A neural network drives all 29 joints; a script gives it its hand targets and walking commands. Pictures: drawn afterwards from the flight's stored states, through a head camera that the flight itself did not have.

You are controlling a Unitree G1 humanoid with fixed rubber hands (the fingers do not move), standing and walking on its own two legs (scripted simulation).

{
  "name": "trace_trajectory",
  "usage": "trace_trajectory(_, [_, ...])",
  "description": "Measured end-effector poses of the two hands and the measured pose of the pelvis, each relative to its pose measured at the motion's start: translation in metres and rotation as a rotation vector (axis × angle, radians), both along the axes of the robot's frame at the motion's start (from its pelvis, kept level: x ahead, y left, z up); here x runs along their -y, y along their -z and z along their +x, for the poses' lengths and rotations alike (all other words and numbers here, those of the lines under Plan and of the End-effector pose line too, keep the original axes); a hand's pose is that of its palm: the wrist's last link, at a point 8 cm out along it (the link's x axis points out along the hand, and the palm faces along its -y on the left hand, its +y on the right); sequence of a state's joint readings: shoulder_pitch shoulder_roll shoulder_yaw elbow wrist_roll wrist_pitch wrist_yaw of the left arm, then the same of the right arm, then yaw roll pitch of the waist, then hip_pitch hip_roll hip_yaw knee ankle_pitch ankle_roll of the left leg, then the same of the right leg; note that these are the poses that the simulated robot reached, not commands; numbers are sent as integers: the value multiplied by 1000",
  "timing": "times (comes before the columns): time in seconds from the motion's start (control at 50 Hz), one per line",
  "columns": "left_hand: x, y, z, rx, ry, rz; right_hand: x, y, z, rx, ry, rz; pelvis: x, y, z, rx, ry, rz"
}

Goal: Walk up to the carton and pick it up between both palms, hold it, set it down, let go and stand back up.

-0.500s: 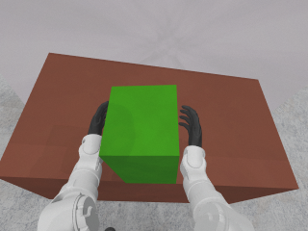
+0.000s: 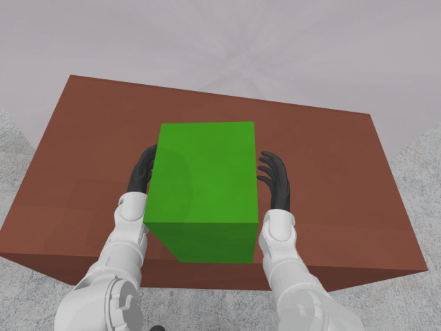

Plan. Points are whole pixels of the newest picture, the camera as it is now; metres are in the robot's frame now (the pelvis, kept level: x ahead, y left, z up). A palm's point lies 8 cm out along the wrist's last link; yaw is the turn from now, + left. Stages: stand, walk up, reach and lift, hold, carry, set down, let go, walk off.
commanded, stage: set down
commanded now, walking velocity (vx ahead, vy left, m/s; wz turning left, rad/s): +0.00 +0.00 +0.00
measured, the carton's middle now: (212, 201) +0.38 +0.01 -0.06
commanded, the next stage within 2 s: none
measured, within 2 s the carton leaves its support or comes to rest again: rests again in 1.32 s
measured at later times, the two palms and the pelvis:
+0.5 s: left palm (139, 185) +0.39 +0.15 -0.03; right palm (277, 199) +0.36 -0.11 +0.01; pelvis +0.00 +0.01 +0.00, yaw +0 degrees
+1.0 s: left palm (151, 185) +0.39 +0.13 -0.04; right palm (290, 218) +0.34 -0.15 -0.03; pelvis -0.03 +0.04 -0.03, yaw -3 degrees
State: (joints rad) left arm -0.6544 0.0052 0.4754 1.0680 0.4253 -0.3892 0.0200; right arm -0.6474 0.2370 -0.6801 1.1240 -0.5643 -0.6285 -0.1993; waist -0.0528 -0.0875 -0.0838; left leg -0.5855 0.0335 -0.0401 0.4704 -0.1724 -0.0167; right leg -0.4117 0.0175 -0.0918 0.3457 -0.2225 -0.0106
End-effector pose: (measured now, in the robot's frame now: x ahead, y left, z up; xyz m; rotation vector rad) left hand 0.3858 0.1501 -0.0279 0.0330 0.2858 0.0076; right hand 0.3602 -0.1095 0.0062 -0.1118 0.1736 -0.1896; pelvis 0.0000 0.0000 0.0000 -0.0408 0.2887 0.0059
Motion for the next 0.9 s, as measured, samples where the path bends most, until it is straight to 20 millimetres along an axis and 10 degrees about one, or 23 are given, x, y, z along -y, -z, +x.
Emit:
trace_trajectory(0.5, [-2, 2, 0, 6, -2, -2, -1, 1, -1, 3, 1, -7, -6, 1, 0, 0, 0, -8])
trace_trajectory(0.9, [21, 9, 15, 22, 74, -80, 41, 40, -24, -62, 178, 77, -33, 29, -23, -107, 20, -59])
